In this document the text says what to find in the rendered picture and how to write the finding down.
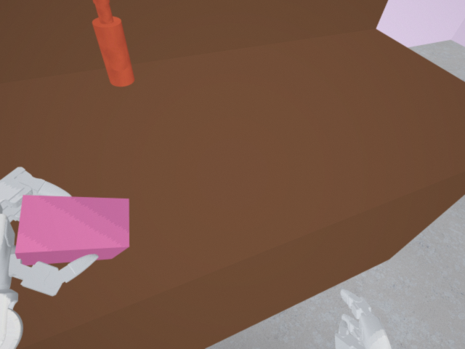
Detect sponge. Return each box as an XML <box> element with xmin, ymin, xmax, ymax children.
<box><xmin>15</xmin><ymin>195</ymin><xmax>129</xmax><ymax>265</ymax></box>

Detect robot left hand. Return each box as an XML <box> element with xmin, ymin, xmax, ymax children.
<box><xmin>0</xmin><ymin>167</ymin><xmax>99</xmax><ymax>296</ymax></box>

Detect left robot forearm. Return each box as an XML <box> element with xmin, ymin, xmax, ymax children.
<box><xmin>0</xmin><ymin>289</ymin><xmax>23</xmax><ymax>349</ymax></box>

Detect robot right hand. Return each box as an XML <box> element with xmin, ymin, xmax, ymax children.
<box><xmin>335</xmin><ymin>289</ymin><xmax>391</xmax><ymax>349</ymax></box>

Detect table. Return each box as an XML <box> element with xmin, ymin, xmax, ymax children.
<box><xmin>0</xmin><ymin>0</ymin><xmax>465</xmax><ymax>349</ymax></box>

